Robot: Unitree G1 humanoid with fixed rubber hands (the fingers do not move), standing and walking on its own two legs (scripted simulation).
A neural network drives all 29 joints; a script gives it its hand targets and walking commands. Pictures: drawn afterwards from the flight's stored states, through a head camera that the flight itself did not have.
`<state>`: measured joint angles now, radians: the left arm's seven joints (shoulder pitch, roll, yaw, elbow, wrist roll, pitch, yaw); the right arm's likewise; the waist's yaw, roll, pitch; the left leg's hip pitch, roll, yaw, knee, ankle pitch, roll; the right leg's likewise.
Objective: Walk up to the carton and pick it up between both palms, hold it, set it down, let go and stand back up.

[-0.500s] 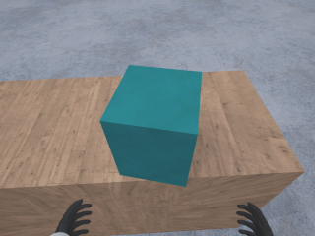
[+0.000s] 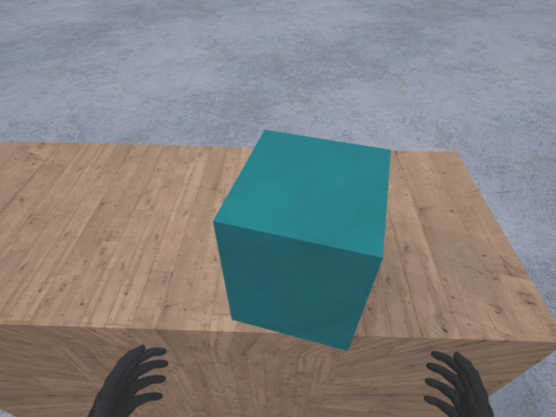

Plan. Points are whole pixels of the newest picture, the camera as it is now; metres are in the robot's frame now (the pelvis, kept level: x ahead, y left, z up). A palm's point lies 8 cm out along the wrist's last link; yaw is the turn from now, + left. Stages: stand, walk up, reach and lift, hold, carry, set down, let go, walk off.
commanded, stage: reach and lift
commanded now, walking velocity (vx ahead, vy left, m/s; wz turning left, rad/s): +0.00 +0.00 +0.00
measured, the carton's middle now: (306, 240) +0.39 +0.01 +0.05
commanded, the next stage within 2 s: none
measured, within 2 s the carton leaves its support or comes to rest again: neither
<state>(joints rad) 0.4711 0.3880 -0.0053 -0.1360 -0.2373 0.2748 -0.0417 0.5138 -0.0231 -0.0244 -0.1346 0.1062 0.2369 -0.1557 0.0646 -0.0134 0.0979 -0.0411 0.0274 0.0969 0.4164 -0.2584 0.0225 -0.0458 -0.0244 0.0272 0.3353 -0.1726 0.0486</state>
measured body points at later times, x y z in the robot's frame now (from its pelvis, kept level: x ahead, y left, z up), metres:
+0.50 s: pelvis +0.00 +0.00 +0.00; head -0.01 +0.03 +0.45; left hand +0.17 +0.23 +0.04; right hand +0.18 -0.18 +0.05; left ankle -0.01 +0.10 -0.74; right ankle +0.02 -0.15 -0.74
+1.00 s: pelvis +0.00 -0.01 +0.00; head +0.00 +0.00 +0.45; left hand +0.26 +0.22 +0.09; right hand +0.24 -0.20 +0.09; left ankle -0.01 +0.10 -0.74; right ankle +0.02 -0.15 -0.74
